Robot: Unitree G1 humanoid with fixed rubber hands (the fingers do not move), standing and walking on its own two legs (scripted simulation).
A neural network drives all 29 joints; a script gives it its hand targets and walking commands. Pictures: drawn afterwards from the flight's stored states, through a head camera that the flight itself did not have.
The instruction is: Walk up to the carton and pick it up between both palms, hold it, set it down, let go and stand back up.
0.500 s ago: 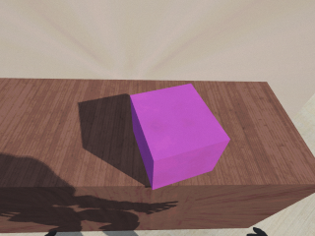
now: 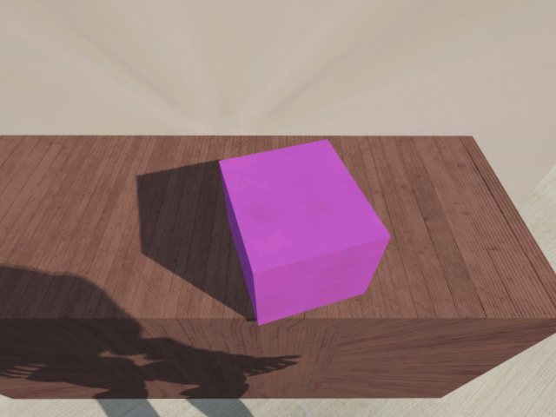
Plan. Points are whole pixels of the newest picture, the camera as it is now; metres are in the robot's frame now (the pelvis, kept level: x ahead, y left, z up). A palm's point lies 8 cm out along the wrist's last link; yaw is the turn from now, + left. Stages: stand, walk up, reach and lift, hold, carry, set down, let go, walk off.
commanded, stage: walk up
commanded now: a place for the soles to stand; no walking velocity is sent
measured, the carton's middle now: (294, 228) +0.43 -0.03 -0.02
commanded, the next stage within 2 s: reach and lift in 1.88 s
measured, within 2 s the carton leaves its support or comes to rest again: neither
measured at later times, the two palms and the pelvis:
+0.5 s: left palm out of the picture +0.08 +0.29 -0.12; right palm out of the picture -0.01 -0.32 -0.12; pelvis -0.03 -0.01 -0.01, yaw +2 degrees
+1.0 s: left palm out of the picture +0.06 +0.27 -0.11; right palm out of the picture +0.07 -0.31 -0.11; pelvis -0.02 -0.02 +0.00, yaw +2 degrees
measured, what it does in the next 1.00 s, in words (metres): stands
